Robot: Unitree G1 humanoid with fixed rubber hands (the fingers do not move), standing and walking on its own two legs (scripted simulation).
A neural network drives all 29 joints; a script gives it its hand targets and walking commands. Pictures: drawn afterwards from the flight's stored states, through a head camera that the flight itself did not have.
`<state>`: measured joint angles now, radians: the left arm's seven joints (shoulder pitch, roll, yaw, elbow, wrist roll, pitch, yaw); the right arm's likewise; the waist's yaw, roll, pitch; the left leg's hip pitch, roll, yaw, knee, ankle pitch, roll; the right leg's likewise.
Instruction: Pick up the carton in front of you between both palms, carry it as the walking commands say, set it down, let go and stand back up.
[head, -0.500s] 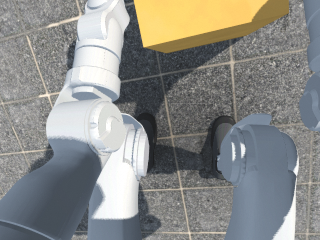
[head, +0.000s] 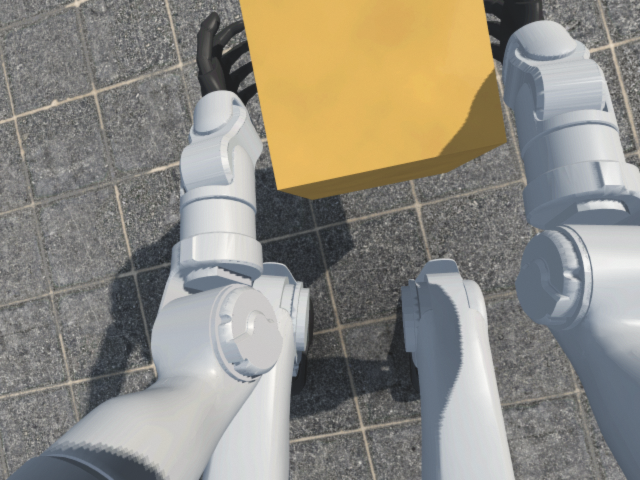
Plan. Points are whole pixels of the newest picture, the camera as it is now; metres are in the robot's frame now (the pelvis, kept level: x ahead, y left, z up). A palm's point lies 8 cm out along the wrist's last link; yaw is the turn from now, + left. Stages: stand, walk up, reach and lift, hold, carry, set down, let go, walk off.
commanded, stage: reach and lift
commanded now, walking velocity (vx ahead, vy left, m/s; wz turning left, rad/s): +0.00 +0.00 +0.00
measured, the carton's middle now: (366, 98) +0.53 -0.04 -0.15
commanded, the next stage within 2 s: none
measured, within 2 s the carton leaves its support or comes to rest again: neither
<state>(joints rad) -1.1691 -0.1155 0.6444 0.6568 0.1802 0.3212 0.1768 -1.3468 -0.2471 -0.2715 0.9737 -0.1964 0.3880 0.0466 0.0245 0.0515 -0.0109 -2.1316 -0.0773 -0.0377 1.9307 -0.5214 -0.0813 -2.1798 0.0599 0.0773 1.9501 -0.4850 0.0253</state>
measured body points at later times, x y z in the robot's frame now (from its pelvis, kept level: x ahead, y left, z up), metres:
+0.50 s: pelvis +0.03 +0.00 +0.11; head +0.26 -0.04 +0.50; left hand +0.50 +0.13 +0.07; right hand +0.51 -0.18 +0.05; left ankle +0.12 +0.14 -0.40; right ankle +0.12 -0.12 -0.40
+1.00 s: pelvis +0.08 +0.01 +0.25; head +0.19 -0.01 +0.69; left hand +0.46 +0.14 +0.23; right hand +0.45 -0.16 +0.21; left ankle +0.12 +0.14 -0.40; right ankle +0.12 -0.12 -0.40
